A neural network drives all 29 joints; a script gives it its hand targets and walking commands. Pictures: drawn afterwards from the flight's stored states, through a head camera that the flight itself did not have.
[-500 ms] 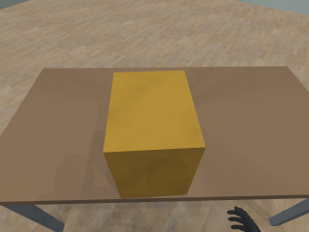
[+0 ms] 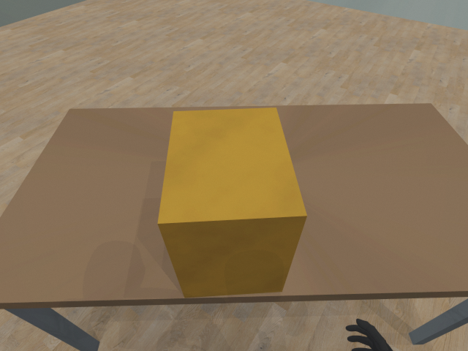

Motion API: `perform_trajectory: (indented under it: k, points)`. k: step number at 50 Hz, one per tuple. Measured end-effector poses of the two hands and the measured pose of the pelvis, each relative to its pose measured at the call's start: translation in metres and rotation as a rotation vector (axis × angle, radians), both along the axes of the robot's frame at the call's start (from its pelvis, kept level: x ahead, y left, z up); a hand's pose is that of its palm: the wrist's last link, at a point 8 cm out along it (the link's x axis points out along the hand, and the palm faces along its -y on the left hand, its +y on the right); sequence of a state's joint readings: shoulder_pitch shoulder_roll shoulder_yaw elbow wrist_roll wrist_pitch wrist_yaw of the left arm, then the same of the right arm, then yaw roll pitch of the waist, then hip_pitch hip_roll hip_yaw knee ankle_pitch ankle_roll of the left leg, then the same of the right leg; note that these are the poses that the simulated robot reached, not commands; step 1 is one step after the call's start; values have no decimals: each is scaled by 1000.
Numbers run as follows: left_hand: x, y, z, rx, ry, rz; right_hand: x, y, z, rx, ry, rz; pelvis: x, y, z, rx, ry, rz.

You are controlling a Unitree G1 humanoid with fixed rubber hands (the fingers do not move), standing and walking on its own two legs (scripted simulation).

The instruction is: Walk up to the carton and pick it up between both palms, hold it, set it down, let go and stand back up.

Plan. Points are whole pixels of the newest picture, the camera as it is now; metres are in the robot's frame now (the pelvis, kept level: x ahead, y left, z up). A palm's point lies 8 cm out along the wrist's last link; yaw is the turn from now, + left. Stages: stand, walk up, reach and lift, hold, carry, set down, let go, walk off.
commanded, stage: stand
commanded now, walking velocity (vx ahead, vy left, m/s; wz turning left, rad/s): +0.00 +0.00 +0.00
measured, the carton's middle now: (229, 204) +0.40 +0.03 +0.01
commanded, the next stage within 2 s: none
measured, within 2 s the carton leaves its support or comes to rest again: neither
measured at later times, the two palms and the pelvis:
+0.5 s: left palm out of the picture +0.04 +0.27 -0.12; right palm out of the picture +0.12 -0.25 -0.10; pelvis -0.01 +0.00 +0.00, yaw +0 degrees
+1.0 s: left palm out of the picture +0.03 +0.27 -0.12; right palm out of the picture +0.10 -0.25 -0.11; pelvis -0.02 +0.00 +0.00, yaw +0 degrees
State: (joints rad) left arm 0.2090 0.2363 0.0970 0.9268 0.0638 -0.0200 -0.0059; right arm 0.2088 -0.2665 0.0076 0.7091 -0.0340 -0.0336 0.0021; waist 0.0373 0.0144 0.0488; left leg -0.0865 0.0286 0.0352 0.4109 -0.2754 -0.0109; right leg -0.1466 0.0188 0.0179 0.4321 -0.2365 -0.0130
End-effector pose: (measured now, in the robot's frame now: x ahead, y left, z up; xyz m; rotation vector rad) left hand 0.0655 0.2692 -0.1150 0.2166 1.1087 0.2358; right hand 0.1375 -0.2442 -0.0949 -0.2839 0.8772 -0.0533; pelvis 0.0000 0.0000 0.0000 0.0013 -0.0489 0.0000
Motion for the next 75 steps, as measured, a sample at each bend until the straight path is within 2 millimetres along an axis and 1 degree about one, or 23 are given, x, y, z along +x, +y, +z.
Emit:
perform_trajectory:
  k: [13,32,58,75]
  points:
    - [-13,-1,-1,-2,14,7,-12,-2,-3,1,14,-7,-8,-1,0,1,-11,0]
    - [-25,-2,-3,-4,35,14,-25,-4,-8,4,44,-19,-13,-2,0,2,-18,0]
    - [-36,-2,-4,-3,51,20,-39,-6,-14,7,75,-30,-19,-2,0,3,-26,-1]
    - [-38,-1,-5,-6,60,21,-42,-5,-15,6,89,-34,-19,-1,0,1,-24,0]
